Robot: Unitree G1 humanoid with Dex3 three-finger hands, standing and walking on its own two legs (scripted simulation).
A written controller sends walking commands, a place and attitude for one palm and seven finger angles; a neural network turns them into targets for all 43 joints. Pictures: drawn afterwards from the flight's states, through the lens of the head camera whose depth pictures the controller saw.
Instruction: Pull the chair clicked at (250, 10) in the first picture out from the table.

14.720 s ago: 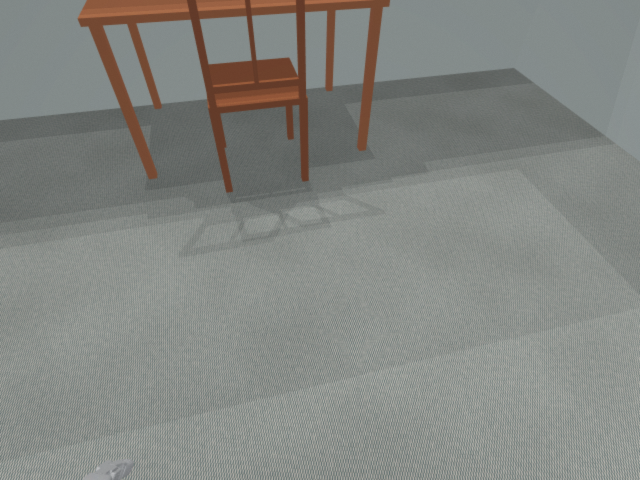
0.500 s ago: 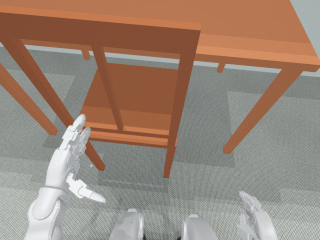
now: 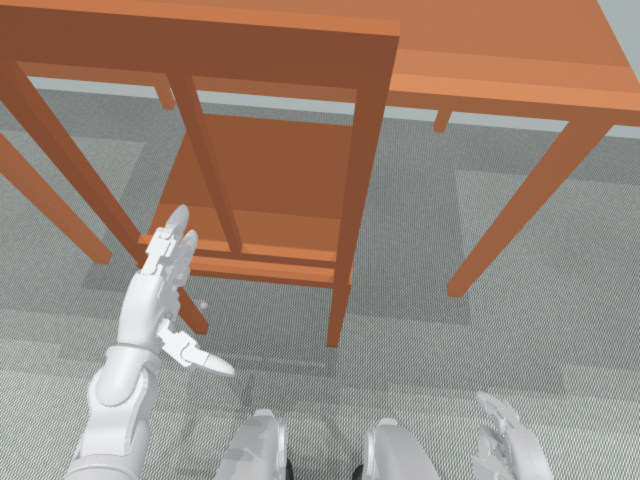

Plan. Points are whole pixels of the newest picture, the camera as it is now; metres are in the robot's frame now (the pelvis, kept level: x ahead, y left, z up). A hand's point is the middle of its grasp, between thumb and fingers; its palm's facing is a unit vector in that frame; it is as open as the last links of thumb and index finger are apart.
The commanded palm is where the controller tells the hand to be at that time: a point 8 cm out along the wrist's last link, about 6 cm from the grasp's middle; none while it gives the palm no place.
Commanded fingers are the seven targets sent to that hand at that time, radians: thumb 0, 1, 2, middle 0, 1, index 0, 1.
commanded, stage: aim the fingers beside a spindle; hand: left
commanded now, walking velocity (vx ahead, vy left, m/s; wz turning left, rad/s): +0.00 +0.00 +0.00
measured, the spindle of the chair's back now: (215, 183) +0.48 +0.16 +0.05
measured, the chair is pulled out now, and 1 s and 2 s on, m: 0.00 0.00 0.00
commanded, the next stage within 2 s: none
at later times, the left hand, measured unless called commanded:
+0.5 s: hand (203, 314) +0.30 +0.15 +0.03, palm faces -0.11 -0.99 -0.03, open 16.9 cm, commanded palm +0.30 +0.21 +0.03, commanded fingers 0.00 -0.50 0.30 -0.06 -0.08 -0.06 -0.08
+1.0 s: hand (193, 300) +0.32 +0.17 +0.01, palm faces -0.06 -1.00 -0.05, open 16.9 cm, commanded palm +0.30 +0.21 +0.02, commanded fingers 0.00 -0.50 0.30 -0.06 -0.08 -0.06 -0.08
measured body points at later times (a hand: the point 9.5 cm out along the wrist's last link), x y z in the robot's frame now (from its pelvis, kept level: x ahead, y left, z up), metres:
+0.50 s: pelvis +0.00 -0.01 +0.00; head +0.10 +0.00 +0.44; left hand +0.30 +0.20 +0.03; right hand +0.16 -0.26 -0.10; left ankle +0.04 +0.09 -0.63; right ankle +0.02 -0.11 -0.63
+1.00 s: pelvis +0.00 +0.00 +0.00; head +0.10 +0.01 +0.43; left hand +0.32 +0.22 +0.02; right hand +0.15 -0.25 -0.10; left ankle +0.04 +0.09 -0.63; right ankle +0.02 -0.11 -0.63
